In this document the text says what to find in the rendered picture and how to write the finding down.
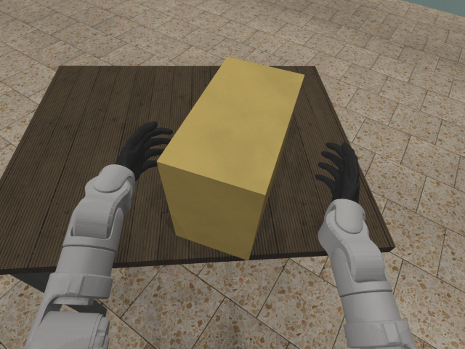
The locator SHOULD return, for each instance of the table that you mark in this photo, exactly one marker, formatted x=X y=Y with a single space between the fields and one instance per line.
x=85 y=118

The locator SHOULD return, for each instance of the robot right hand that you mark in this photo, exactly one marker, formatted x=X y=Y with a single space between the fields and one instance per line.
x=347 y=182

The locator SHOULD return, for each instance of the robot left hand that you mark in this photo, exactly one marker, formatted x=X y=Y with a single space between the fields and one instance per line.
x=136 y=151

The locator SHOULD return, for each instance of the left robot forearm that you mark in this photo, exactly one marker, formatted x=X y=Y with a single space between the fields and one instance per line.
x=86 y=260

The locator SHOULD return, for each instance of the right robot forearm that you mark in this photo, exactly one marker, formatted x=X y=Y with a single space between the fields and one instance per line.
x=373 y=319

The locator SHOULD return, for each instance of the robot left upper arm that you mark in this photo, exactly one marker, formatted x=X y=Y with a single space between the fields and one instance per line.
x=72 y=330

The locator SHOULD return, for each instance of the carton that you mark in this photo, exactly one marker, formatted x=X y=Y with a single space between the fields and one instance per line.
x=218 y=169

